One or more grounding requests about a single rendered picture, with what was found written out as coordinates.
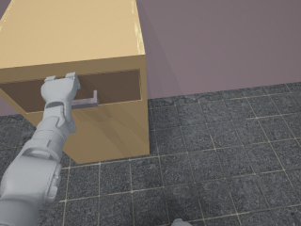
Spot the left robot upper arm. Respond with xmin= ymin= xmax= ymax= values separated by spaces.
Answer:
xmin=0 ymin=155 xmax=62 ymax=226

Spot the robot left forearm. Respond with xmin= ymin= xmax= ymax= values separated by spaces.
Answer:
xmin=0 ymin=99 xmax=72 ymax=198

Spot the left robot hand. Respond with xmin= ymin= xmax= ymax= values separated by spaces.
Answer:
xmin=40 ymin=72 xmax=81 ymax=133

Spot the drawer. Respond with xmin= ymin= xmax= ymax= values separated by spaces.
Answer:
xmin=0 ymin=69 xmax=141 ymax=113

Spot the handle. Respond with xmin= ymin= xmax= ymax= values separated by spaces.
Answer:
xmin=71 ymin=90 xmax=99 ymax=110

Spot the cabinet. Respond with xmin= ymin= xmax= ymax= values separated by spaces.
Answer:
xmin=0 ymin=0 xmax=150 ymax=165

